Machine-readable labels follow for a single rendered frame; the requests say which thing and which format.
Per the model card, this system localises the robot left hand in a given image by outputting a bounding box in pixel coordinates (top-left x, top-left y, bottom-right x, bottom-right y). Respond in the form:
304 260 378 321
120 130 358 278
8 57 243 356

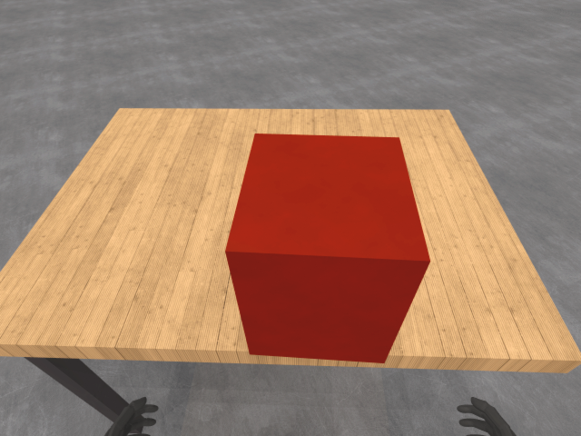
104 397 158 436

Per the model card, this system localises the carton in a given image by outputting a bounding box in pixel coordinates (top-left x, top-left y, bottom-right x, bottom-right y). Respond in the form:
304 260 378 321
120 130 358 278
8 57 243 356
225 134 430 363

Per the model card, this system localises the robot right hand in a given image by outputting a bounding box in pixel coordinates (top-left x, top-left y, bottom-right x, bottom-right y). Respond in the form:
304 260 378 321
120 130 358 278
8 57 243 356
457 397 516 436

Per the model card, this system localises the table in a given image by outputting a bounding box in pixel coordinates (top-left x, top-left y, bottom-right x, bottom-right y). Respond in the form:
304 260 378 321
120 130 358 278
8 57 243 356
0 108 581 433

